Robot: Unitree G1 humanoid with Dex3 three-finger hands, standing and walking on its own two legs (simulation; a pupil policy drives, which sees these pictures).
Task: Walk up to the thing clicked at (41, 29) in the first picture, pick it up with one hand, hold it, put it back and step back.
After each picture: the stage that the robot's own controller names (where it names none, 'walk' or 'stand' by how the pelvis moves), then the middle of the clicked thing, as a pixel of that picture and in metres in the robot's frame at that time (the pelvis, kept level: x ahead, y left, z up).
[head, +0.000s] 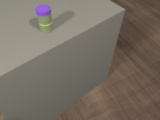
stand; (45, 19) +0.66 +0.20 +0.04
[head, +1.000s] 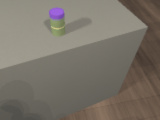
rise first; (57, 22) +0.63 +0.17 +0.05
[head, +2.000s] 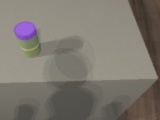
rise first; (28, 40) +0.43 +0.24 +0.06
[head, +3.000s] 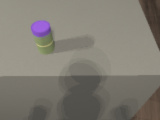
stand; (43, 38) +0.48 +0.17 +0.07
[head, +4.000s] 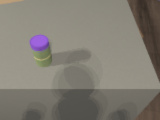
stand; (41, 51) +0.45 +0.17 +0.03
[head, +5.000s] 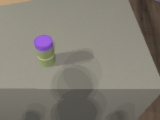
stand; (45, 51) +0.45 +0.16 +0.03
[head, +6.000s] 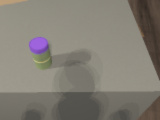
stand; (41, 54) +0.44 +0.18 +0.03
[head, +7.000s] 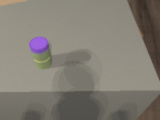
stand; (41, 53) +0.44 +0.18 +0.03
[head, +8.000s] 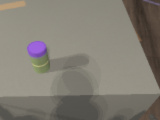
rise first; (39, 57) +0.43 +0.19 +0.04
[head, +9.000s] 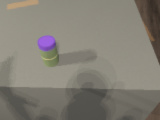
go down; (49, 51) +0.45 +0.18 +0.04
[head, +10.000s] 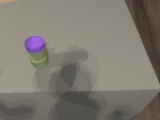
go down; (37, 53) +0.44 +0.17 +0.04
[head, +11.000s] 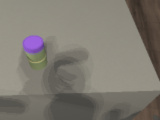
go down; (36, 53) +0.43 +0.17 +0.05
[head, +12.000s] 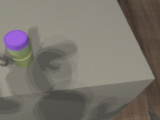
close in; (20, 50) +0.43 +0.19 +0.06
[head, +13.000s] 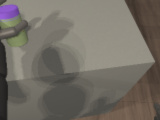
close; (12, 26) +0.49 +0.20 +0.10
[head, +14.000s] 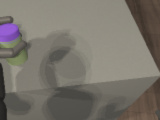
lift; (12, 45) +0.42 +0.21 +0.09
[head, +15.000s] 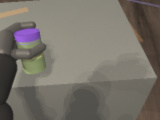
lift; (31, 51) +0.34 +0.16 +0.19
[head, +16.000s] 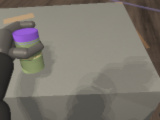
hold; (29, 50) +0.34 +0.17 +0.20
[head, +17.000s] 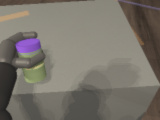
hold; (32, 60) +0.33 +0.16 +0.16
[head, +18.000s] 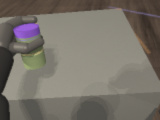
crouch; (31, 46) +0.33 +0.16 +0.23
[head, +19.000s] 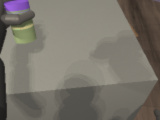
crouch; (21, 21) +0.44 +0.18 +0.22
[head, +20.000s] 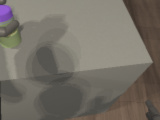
lower; (5, 27) +0.49 +0.21 +0.09
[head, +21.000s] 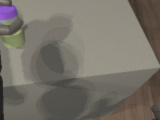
lower; (9, 27) +0.48 +0.21 +0.10
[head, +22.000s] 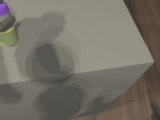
lower; (1, 24) +0.49 +0.22 +0.10
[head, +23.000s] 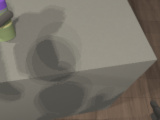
lower; out of the picture +0.50 +0.22 +0.11
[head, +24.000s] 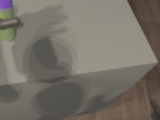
open; (2, 18) +0.50 +0.21 +0.11
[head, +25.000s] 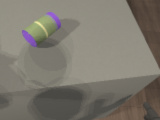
sink last; (42, 29) +0.50 +0.11 +0.06
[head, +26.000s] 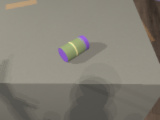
sink last; (74, 48) +0.49 +0.08 +0.04
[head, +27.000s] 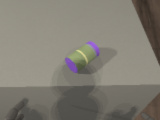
stand; (82, 56) +0.42 +0.02 +0.04
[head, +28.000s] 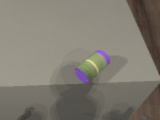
stand; (92, 66) +0.38 -0.02 +0.03
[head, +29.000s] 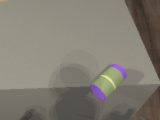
stand; (108, 81) +0.33 -0.07 +0.03
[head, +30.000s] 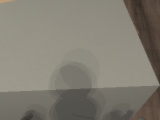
stand; out of the picture +0.16 -0.04 -0.71
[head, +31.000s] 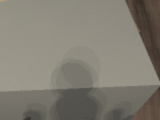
stand; out of the picture +0.10 +0.00 -0.74
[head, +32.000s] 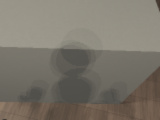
walk; out of the picture +0.22 -0.02 -0.71
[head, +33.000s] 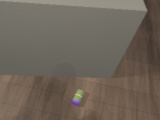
walk; (78, 97) +0.54 -0.02 -0.73
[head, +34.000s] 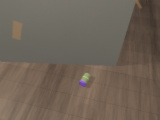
stand; (84, 79) +0.81 +0.01 -0.73
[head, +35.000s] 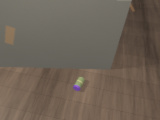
stand; (79, 83) +0.78 +0.02 -0.75
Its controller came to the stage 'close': yes
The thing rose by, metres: 0.21
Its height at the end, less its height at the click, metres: -0.78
